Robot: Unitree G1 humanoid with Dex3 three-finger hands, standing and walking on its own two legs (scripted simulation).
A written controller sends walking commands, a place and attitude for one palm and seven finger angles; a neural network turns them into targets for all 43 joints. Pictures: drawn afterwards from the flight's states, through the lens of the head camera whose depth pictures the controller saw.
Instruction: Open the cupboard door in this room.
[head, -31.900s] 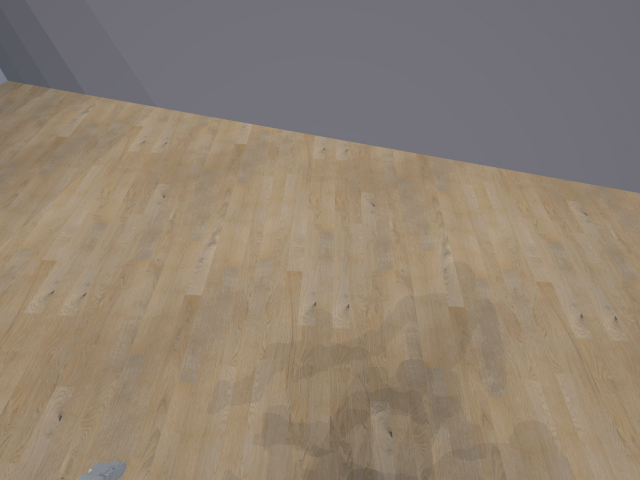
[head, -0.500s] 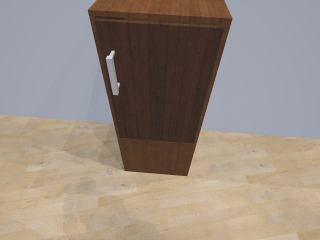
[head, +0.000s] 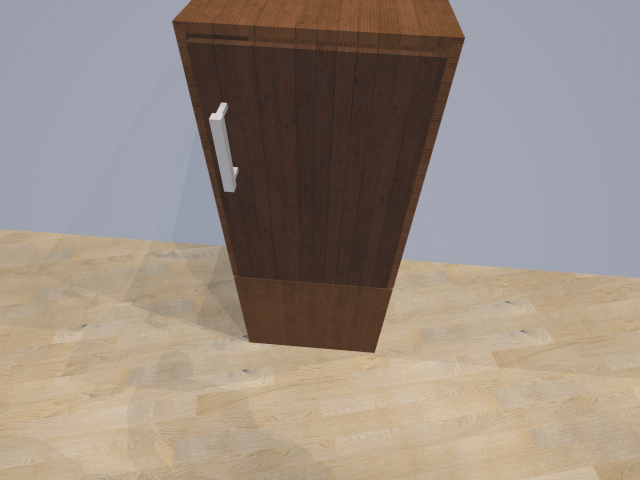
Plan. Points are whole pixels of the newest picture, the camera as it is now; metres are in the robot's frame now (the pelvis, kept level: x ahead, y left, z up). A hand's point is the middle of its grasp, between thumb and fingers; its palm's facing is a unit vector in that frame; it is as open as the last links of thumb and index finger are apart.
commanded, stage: look again from close up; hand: left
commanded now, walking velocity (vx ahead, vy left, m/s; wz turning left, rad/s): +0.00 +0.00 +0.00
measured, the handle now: (226, 149) +0.62 +0.21 +0.07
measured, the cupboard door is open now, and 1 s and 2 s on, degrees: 0 0 0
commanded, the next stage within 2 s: shuffle to correct the standing spot in 0.04 s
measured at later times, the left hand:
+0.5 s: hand out of the picture +0.00 +0.18 -0.19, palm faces +0.03 -0.99 -0.15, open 7.4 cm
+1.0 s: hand out of the picture +0.10 +0.20 -0.19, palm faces +0.10 -0.98 -0.19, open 7.3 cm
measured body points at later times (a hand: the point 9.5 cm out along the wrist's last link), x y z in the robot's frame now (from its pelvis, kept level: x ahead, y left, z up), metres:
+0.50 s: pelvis +0.05 +0.01 -0.01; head +0.06 +0.02 +0.44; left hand +0.00 +0.23 -0.18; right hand +0.01 -0.20 -0.16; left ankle +0.01 +0.13 -0.74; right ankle +0.00 -0.10 -0.71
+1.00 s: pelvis +0.06 +0.01 -0.01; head +0.07 +0.03 +0.44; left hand +0.10 +0.25 -0.17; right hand +0.12 -0.22 -0.16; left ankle +0.07 +0.11 -0.74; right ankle +0.10 -0.09 -0.74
